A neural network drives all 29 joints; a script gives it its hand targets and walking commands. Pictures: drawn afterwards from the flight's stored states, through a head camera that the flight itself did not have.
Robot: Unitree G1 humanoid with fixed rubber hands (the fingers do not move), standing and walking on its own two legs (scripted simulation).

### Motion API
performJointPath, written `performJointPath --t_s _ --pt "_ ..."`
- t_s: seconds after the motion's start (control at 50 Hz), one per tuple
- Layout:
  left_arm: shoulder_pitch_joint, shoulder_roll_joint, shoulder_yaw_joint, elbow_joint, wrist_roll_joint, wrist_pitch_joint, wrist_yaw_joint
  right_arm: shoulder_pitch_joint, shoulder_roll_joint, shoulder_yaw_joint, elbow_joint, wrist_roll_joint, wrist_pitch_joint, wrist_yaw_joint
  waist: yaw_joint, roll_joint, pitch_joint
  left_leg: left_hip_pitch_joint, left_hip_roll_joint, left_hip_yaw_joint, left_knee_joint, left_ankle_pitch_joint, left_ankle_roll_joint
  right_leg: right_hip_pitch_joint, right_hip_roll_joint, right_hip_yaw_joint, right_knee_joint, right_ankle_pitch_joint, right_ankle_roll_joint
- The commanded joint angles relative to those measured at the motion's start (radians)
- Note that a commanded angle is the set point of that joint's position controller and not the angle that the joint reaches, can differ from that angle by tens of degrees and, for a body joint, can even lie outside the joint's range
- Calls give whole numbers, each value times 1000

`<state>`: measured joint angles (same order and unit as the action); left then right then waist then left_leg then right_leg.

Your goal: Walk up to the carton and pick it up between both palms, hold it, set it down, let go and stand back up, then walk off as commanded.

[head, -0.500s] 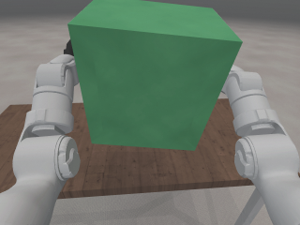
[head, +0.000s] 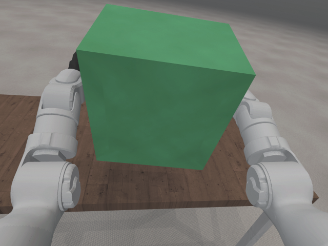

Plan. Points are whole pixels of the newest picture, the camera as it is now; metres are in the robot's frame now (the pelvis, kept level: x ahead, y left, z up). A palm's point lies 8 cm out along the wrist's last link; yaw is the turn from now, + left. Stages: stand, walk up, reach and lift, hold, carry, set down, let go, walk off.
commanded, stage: set down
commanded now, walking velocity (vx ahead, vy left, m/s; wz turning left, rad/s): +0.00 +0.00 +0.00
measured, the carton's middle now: (159, 95) +0.40 +0.01 +0.24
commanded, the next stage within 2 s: none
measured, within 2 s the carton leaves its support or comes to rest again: neither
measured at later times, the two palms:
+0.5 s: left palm (89, 85) +0.42 +0.17 +0.24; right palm (239, 105) +0.38 -0.19 +0.23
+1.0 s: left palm (93, 90) +0.44 +0.17 +0.22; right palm (234, 113) +0.39 -0.20 +0.20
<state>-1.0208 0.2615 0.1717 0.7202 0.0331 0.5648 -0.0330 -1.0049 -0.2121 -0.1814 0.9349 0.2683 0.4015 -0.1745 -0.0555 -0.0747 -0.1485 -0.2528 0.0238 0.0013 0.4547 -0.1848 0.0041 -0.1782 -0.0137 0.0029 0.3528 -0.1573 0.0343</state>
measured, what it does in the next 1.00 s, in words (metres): stands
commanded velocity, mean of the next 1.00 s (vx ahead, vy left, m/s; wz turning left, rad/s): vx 0.00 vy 0.00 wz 0.00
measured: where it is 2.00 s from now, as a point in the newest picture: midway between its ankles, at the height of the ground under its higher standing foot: outside the picture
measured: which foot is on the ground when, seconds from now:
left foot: down 0.00-1.00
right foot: down 0.00-1.00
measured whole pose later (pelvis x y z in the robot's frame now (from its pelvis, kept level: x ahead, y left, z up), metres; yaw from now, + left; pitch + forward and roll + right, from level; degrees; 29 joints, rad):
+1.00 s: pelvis +0.01 +0.00 +0.00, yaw +0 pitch -1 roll -2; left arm -1.02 0.29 0.10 0.96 -0.04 0.33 -0.05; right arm -0.90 -0.15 -0.23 0.92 0.20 0.30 -0.19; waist -0.10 -0.07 -0.10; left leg -0.24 0.02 0.00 0.45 -0.20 0.00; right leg -0.15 -0.01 0.01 0.33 -0.16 0.03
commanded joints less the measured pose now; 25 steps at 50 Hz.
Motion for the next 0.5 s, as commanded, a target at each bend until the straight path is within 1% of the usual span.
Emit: performJointPath --t_s 0.0,0.02,0.04,0.06,0.08,0.1,0.12,0.14,0.16,0.18,0.2,0.22,0.24,0.26,0.28,0.3,0.32,0.34,0.36,0.4,0.42,0.44,0.46,0.48 --pt "-824 -685 -363 -345 -183 -93 -152 -1023 531 213 -513 55 -114 105 -159 183 -503 392 -53 -5 -75 408 -87 209 85 -17 -75 300 -44" --pt "-821 -689 -361 -351 -192 -95 -148 -1007 551 229 -503 59 -108 101 -156 182 -498 391 -55 -1 -72 419 -85 207 81 -17 -74 311 -40" --pt "-828 -684 -361 -332 -190 -104 -150 -1011 558 229 -499 48 -112 103 -156 170 -477 377 -57 -2 -77 395 -82 218 79 -18 -79 302 -38" --pt "-837 -686 -362 -331 -194 -114 -152 -1031 564 222 -523 44 -119 102 -153 158 -487 377 -56 -1 -82 378 -79 219 77 -15 -78 304 -37" --pt "-833 -696 -365 -335 -193 -118 -147 -1034 578 231 -528 49 -124 100 -151 161 -504 377 -60 -3 -79 367 -76 215 76 -20 -78 313 -34" --pt "-840 -693 -365 -322 -199 -121 -145 -1069 587 235 -560 52 -130 102 -142 147 -509 374 -61 6 -83 358 -69 217 73 -17 -73 320 -32" --pt "-824 -688 -333 -271 -184 -126 -150 -1054 599 239 -526 38 -129 102 -127 141 -481 350 -66 9 -93 300 -58 217 65 -9 -81 293 -29" --pt "-844 -687 -346 -287 -194 -135 -147 -1092 597 244 -570 39 -139 104 -118 129 -513 355 -67 14 -94 300 -56 220 70 -10 -77 305 -25" --pt "-842 -677 -330 -254 -190 -143 -150 -1076 608 241 -545 42 -136 101 -112 125 -497 342 -67 17 -98 268 -52 222 66 -8 -74 293 -22" --pt "-819 -681 -304 -210 -176 -143 -151 -1057 614 241 -491 31 -126 105 -108 134 -427 317 -68 16 -115 231 -47 203 64 -3 -84 257 -23" --pt "-839 -680 -300 -226 -167 -152 -152 -1035 620 238 -462 18 -130 112 -110 138 -425 314 -67 12 -118 217 -46 205 62 -5 -84 238 -29" --pt "-828 -662 -269 -173 -149 -150 -159 -1021 606 218 -419 8 -127 113 -112 134 -373 291 -69 22 -135 169 -41 201 61 -6 -90 208 -27" --pt "-815 -646 -248 -138 -137 -150 -164 -1022 602 209 -402 -5 -122 115 -107 115 -354 281 -67 23 -149 127 -38 203 60 -7 -99 174 -27" --pt "-805 -635 -229 -107 -128 -154 -170 -1010 606 188 -394 -26 -124 117 -110 103 -332 266 -66 20 -160 99 -31 196 57 -8 -103 155 -25" --pt "-796 -633 -216 -71 -119 -161 -178 -983 587 162 -353 -51 -123 116 -121 117 -294 259 -69 28 -171 59 -27 177 51 -3 -110 123 -26" --pt "-819 -607 -205 -68 -123 -171 -187 -977 600 162 -355 -53 -121 115 -115 80 -293 255 -67 35 -180 34 -18 187 48 -4 -110 119 -20" --pt "-822 -598 -206 -56 -124 -180 -192 -954 612 153 -334 -66 -119 114 -121 77 -287 241 -69 34 -185 32 -17 189 47 -5 -108 123 -18" --pt "-843 -614 -222 -74 -131 -195 -190 -982 621 168 -377 -65 -134 116 -113 89 -322 243 -69 29 -183 28 -17 189 51 -3 -105 111 -19" --pt "-844 -611 -221 -61 -140 -205 -190 -983 621 168 -366 -64 -131 118 -117 91 -305 233 -67 30 -185 8 -17 183 49 0 -105 98 -19" --pt "-866 -634 -259 -106 -150 -218 -182 -974 619 169 -376 -64 -142 119 -126 139 -349 261 -62 26 -177 56 -35 190 56 -12 -91 133 -29" --pt "-897 -641 -284 -131 -159 -226 -180 -984 628 176 -393 -60 -148 120 -120 151 -394 282 -59 27 -166 84 -43 190 59 -13 -91 150 -29" --pt "-907 -651 -304 -151 -177 -235 -173 -971 644 187 -399 -61 -150 120 -134 147 -414 300 -58 22 -156 124 -45 185 58 -16 -84 186 -28" --pt "-917 -632 -289 -145 -173 -245 -171 -985 655 205 -405 -55 -155 118 -119 137 -436 300 -63 29 -146 141 -44 198 56 -11 -86 200 -25" --pt "-905 -642 -294 -119 -177 -245 -170 -976 648 181 -395 -55 -152 109 -134 153 -422 305 -61 24 -143 145 -49 185 57 -13 -83 213 -27"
